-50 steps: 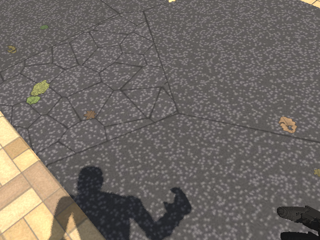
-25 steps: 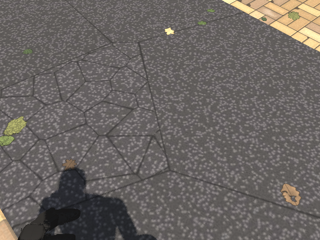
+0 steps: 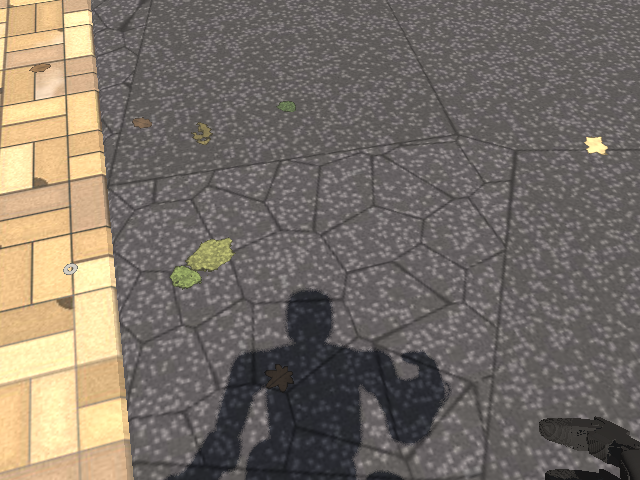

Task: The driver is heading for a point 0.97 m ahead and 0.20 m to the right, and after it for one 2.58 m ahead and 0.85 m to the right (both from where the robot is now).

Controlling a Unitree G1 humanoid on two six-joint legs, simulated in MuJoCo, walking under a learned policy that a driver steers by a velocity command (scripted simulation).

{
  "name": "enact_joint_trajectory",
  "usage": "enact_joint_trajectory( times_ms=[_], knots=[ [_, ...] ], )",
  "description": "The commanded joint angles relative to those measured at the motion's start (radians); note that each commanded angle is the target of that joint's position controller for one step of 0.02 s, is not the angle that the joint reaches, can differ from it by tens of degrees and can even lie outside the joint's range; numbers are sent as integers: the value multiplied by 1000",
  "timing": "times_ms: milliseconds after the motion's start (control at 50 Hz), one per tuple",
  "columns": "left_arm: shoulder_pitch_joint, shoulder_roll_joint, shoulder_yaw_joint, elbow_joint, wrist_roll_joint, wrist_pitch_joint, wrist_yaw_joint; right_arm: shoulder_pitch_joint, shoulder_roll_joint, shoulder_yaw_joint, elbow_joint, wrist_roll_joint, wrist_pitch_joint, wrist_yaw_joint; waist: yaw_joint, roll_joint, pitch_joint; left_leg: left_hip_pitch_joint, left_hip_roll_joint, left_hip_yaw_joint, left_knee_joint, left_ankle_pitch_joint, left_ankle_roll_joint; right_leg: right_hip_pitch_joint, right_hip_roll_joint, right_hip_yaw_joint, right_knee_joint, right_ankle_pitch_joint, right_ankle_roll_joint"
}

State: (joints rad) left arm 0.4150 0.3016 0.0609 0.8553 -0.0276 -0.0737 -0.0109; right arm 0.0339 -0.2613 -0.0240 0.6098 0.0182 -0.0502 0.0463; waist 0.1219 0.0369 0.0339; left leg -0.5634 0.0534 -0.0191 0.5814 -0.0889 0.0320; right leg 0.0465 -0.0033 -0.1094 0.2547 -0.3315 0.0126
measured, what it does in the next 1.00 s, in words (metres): walks ahead, turning right: left foot, then right foot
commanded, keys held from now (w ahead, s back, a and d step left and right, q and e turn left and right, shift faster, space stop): w+e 0.70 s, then w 0.02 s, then w+q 0.28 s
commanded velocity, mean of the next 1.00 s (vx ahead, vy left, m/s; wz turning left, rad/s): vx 0.50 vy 0.00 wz -0.30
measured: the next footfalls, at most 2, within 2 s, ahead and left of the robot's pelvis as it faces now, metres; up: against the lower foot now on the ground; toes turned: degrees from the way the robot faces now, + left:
left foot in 0.04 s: +0.19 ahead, +0.13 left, +0.00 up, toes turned +0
right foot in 0.58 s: +0.44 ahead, -0.17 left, +0.00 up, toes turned -20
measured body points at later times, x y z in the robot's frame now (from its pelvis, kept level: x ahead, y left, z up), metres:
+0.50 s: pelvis +0.26 +0.00 +0.00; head +0.29 -0.02 +0.45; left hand +0.51 +0.18 -0.09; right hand +0.22 -0.29 -0.13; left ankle +0.15 +0.13 -0.74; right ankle +0.40 -0.17 -0.70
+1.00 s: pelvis +0.52 -0.12 +0.01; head +0.54 -0.13 +0.46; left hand +0.69 +0.12 -0.10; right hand +0.60 -0.41 -0.10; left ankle +0.76 -0.04 -0.69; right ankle +0.40 -0.16 -0.74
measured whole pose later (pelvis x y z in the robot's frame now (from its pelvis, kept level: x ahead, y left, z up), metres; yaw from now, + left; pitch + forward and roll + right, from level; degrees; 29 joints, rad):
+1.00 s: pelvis +0.52 -0.12 +0.01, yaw -21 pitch +1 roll -1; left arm 0.29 0.28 0.05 0.76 0.00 -0.08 -0.01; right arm 0.12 -0.28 -0.04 0.75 0.02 -0.07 0.03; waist 0.06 0.05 0.03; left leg -0.65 0.09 -0.02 0.60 0.12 0.00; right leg 0.03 0.10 0.00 0.22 -0.26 -0.08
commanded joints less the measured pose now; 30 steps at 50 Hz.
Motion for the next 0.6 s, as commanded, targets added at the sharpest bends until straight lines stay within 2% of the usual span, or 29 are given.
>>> enact_joint_trajectory(
  times_ms=[20, 40, 60, 80, 100, 120, 140, 160, 180, 220, 280, 360, 440, 480, 520, 540, 560, 580, 600],
  knots=[
    [-39, 202, 41, -37, -13, 5, 8, 53, -130, -51, -61, -4, -26, -2, -146, -125, -38, 222, -57, 50, -104, -15, 51, -45, -244, 146, 104, 732, -152],
    [-39, 186, 31, -38, -9, 5, 10, 199, -179, -77, -16, -10, -25, -13, -218, -112, -135, 458, -58, 48, -108, 24, 76, -127, -194, 113, 275, 762, -122],
    [-47, 122, 4, -71, 21, -3, 10, 385, -262, -102, 15, -26, -16, -31, -288, -2, -293, 777, 153, -167, -60, 78, 139, -356, -134, 80, 590, 438, -78],
    [72, 12, -28, -87, 16, -17, 6, 393, -309, -102, 15, -37, -9, -35, -214, 233, -428, 995, 380, -599, -170, -113, 270, -676, 22, 128, 901, -250, -26],
    [8, 127, 2, -71, -10, -25, 5, 387, -216, -82, 15, -30, -11, -34, -259, 122, -369, 912, 357, -616, -233, -218, 251, -759, -13, 245, 1009, -255, -26],
    [-63, 152, 15, -100, -26, -25, 4, 334, -177, -67, 27, -18, -15, -33, -238, 108, -217, 796, 321, -455, -257, -192, 214, -817, -54, 223, 1013, -168, -31],
    [-98, 137, 14, -104, -16, -22, 9, 274, -145, -58, 33, -16, -21, -29, -204, 64, -145, 678, 274, -351, -290, -130, 192, -792, -91, 203, 976, -85, -27],
    [-108, 125, 17, -105, -2, -14, 12, 225, -117, -52, 36, -20, -27, -25, -172, 68, -94, 581, 240, -275, -328, -79, 181, -760, -115, 201, 937, -23, -21],
    [-80, 107, 18, -95, -2, 1, 12, 194, -97, -49, 40, -28, -36, -23, -139, 83, -75, 508, 216, -210, -367, -35, 172, -698, -134, 210, 923, 24, -15],
    [-60, 61, 12, -88, -5, 26, 13, 170, -91, -55, 61, -30, -57, -23, -110, 62, -50, 434, 214, -127, -422, 47, 180, -658, -139, 210, 907, 65, -2],
    [-119, 48, 12, -117, 2, 40, 15, 172, -112, -67, 97, -35, -70, -33, -106, 30, 1, 423, 211, -16, -457, 132, 175, -723, -140, 231, 816, 172, 14],
    [-234, 25, 0, -157, 6, 31, -10, 191, -149, -77, 126, -30, -61, -48, -142, 11, 34, 448, 186, 116, -471, 152, 147, -705, -125, 177, 572, 367, 2],
    [-361, 22, -7, -220, 7, 32, -36, 257, -187, -92, 164, -11, -40, -55, -188, -9, 75, 563, 227, 167, -451, 165, 132, -733, -115, 123, 432, 355, -34],
    [-390, 34, -3, -248, 7, 34, -47, 271, -203, -98, 177, 0, -24, -56, -187, -2, 76, 634, 245, 188, -403, 244, 115, -738, -98, 93, 396, 285, -61],
    [-362, 61, 12, -262, 8, 39, -52, 260, -232, -106, 177, 6, -8, -61, -152, 28, 27, 672, 245, 217, -283, 543, 92, -645, -41, 35, 387, 185, -99],
    [-293, 87, 28, -253, 7, 43, -51, 251, -245, -109, 174, 9, 1, -64, -108, 43, -25, 673, 236, 232, -163, 698, 78, -544, 1, 5, 388, 139, -122],
    [-154, 128, 54, -221, 4, 46, -44, 234, -243, -106, 169, 14, 9, -67, -26, 31, -99, 619, 204, 260, 30, 750, 52, -351, 53, -14, 336, 166, -154],
    [16, 201, 91, -177, 2, 55, -26, 248, -215, -93, 159, 3, 5, -72, 49, -28, -190, 418, 163, 263, 306, 557, 7, -51, 35, 82, 307, 202, -198],
    [4, 328, 113, -178, -9, 53, -13, 348, -59, -44, 102, -44, -17, -59, -70, -323, -252, -57, -28, 217, 686, -383, -68, 292, -236, 628, 240, 84, -378]
  ],
)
